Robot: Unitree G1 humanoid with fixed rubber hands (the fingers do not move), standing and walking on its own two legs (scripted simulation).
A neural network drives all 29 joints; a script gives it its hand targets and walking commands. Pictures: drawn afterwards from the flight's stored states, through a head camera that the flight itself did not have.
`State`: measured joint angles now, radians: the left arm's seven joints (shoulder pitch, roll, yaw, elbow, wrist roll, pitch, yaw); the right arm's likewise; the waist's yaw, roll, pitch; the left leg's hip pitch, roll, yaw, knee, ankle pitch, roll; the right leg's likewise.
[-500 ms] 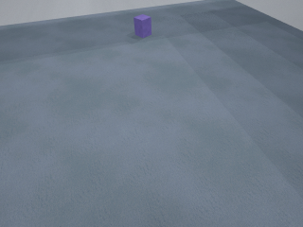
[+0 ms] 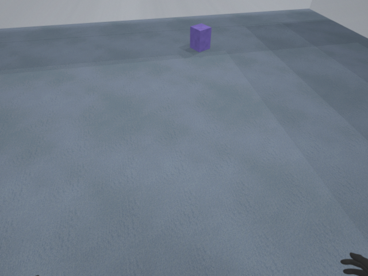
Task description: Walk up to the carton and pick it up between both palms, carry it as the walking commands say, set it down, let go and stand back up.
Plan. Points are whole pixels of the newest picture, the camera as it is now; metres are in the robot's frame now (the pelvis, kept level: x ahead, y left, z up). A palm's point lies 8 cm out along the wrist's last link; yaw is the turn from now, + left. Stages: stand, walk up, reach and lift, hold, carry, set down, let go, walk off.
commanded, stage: walk up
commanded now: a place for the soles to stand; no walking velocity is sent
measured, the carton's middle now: (200, 37) +2.98 -0.04 -0.64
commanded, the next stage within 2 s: none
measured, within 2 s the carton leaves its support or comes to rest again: neither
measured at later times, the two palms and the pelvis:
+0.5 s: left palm (101, 155) +0.50 +0.31 -0.07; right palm (343, 233) +0.29 -0.37 -0.10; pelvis +0.28 +0.00 -0.03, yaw -2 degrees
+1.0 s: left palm (100, 119) +0.72 +0.40 -0.11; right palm (277, 106) +0.74 -0.29 -0.04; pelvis +0.62 +0.06 -0.01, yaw -1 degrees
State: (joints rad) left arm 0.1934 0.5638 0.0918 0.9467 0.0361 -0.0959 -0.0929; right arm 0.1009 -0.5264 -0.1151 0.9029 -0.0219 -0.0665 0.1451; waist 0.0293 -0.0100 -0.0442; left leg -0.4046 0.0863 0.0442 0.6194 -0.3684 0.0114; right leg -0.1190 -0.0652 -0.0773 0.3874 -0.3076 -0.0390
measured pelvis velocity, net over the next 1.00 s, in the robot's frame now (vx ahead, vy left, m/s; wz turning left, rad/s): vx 0.62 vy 0.06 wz -0.02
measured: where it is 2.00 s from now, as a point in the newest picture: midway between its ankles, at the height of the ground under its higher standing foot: (191, 134)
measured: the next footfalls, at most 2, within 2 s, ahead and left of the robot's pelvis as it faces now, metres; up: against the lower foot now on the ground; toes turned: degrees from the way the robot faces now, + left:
left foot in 0.04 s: +0.11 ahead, +0.16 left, +0.00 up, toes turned +6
right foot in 0.46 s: +0.44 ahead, -0.13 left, +0.00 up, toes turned -10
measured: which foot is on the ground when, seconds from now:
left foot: up 0.00-0.02, down 0.04-0.48, up 0.50-0.86, down 0.88-1.00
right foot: down 0.00-0.04, up 0.06-0.44, down 0.46-0.88, up 0.90-1.00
